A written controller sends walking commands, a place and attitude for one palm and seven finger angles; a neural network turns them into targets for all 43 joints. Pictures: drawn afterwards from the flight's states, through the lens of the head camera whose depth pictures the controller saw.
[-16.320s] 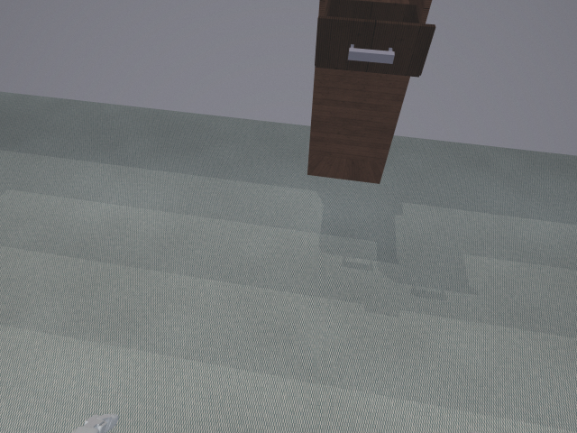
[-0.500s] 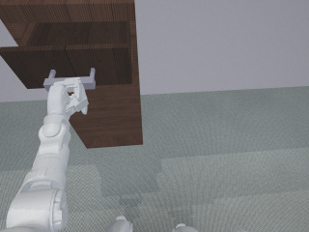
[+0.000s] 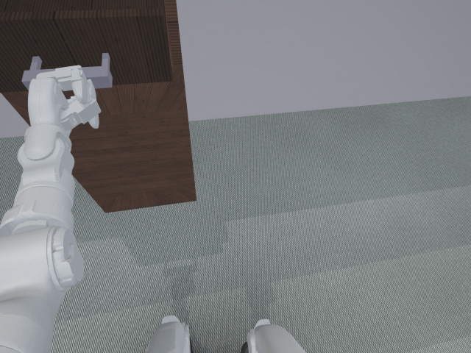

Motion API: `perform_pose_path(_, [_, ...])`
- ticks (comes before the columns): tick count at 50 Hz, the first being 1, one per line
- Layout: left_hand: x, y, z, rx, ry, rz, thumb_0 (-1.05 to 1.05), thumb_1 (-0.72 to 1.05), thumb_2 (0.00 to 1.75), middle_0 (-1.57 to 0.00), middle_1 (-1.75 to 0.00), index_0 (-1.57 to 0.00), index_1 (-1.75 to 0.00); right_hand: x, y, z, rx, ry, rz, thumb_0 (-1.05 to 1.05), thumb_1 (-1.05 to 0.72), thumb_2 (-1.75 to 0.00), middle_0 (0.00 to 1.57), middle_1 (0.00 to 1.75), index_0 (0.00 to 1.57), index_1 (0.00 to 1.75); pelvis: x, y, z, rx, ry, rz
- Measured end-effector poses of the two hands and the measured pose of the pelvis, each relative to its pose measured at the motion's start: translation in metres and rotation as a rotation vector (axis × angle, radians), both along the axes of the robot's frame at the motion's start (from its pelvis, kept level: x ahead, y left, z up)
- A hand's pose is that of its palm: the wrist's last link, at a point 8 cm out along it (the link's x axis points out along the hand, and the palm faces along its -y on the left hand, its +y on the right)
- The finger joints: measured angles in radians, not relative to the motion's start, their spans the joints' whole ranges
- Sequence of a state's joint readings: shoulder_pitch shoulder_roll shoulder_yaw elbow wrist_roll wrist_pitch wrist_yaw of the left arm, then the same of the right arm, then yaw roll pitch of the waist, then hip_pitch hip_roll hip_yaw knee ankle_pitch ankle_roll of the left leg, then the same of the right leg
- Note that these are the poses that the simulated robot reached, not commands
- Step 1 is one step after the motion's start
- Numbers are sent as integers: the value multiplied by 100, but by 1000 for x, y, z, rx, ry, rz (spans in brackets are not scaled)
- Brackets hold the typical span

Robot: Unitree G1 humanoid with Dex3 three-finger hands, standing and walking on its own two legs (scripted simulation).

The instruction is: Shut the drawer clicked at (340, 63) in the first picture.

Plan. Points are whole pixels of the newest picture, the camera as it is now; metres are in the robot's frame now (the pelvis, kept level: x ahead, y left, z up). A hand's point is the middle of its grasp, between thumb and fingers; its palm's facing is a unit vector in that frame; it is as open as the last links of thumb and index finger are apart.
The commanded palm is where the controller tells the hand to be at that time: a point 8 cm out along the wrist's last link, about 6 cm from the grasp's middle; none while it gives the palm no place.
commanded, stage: push the drawer shut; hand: left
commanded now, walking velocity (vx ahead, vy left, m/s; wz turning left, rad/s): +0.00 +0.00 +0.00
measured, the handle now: (70, 69) +0.58 +0.24 +0.09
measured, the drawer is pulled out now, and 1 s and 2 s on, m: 0.05 0.00 0.00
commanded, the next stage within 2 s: pull the fist back off the drawer in 0.84 s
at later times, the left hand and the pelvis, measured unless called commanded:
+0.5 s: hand (91, 79) +0.56 +0.21 +0.09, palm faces +0.08 -1.00 -0.01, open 2.9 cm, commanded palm +0.55 +0.24 +0.09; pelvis +0.01 +0.02 +0.00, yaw -1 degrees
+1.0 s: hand (85, 75) +0.57 +0.21 +0.09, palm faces +0.09 -1.00 -0.03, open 3.2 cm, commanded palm +0.59 +0.23 +0.09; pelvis -0.02 +0.02 -0.02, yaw -1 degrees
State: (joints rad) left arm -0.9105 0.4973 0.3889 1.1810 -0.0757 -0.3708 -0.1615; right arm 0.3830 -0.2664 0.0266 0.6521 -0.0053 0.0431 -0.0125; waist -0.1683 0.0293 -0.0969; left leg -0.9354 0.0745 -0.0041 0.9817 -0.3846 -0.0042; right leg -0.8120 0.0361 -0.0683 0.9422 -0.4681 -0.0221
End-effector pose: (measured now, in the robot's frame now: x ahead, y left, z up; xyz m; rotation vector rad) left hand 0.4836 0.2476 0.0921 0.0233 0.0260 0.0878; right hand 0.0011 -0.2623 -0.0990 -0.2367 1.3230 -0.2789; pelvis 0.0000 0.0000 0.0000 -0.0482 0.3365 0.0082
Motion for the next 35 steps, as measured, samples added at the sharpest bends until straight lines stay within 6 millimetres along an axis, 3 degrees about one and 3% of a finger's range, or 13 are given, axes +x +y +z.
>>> perform_pose_path(10, [27, 4, 0, -12, 11, -6, -4, 74, 87, -140, -160, -140, -160, -22, 12, 5, -2, 76, -40, 1, -91, -90, 20, 29, 21, 30, 6, 8, -1, -11, 33, -12])
perform_pose_path(22, [52, 8, 1, -17, 11, 0, -3, 72, 85, -140, -160, -140, -160, -33, 26, 9, 3, 131, -56, 0, -91, -90, 20, 29, 21, 30, 11, 17, -3, -22, 64, -19])
perform_pose_path(35, [55, 15, 1, -11, 22, 17, -3, 61, 87, -140, -160, -140, -160, -43, 29, 6, -1, 158, -29, 0, -91, -90, 20, 29, 21, 30, 3, 18, -9, -38, 79, 4])
